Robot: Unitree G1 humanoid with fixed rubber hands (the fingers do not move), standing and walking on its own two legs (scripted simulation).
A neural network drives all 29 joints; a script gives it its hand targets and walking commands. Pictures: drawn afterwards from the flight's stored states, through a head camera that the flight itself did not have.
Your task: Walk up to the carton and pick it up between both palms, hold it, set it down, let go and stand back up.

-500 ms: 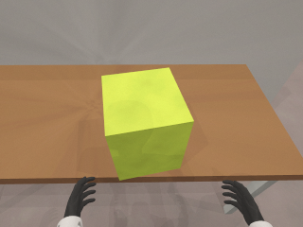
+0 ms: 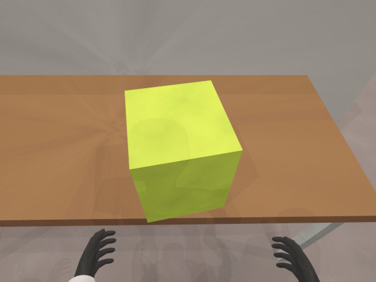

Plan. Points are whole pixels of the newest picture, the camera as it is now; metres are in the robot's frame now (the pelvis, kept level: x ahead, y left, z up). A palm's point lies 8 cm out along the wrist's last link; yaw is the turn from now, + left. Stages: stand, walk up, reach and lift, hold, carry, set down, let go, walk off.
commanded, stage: set down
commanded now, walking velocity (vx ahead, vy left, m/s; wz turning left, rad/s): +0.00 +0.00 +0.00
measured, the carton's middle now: (178, 153) +0.42 +0.05 +0.02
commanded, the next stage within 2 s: let go in 0.52 s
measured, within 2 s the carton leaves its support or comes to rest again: neither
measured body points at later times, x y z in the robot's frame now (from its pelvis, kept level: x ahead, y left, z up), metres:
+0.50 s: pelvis +0.01 +0.00 +0.00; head +0.06 +0.01 +0.45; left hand +0.19 +0.23 -0.08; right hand +0.18 -0.23 -0.09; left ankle +0.00 +0.15 -0.74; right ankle +0.00 -0.09 -0.74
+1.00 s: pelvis +0.01 +0.00 +0.00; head +0.04 +0.01 +0.45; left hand +0.19 +0.23 -0.07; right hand +0.18 -0.23 -0.09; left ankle +0.00 +0.15 -0.74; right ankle +0.00 -0.09 -0.74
